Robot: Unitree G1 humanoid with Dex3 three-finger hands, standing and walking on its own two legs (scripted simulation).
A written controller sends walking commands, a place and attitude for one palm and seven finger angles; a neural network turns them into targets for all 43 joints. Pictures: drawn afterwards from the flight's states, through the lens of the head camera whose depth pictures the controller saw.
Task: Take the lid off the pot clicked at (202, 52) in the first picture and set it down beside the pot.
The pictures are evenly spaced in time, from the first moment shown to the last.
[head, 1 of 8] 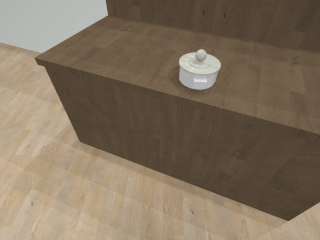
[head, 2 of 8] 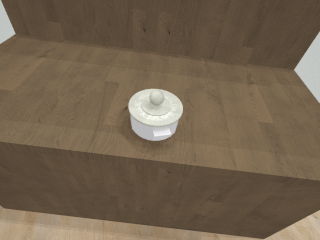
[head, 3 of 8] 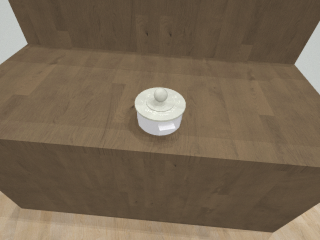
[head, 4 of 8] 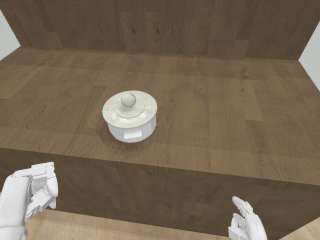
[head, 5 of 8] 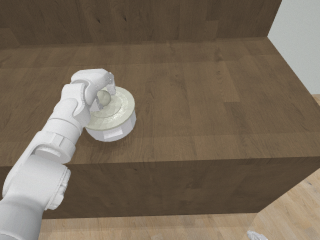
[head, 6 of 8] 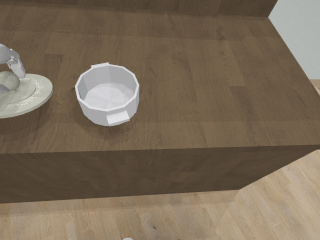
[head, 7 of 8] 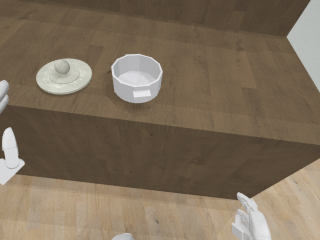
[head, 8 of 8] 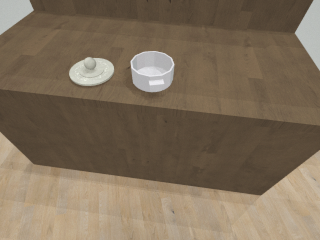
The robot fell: no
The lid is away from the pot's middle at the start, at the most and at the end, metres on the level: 0.00 0.25 0.25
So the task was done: yes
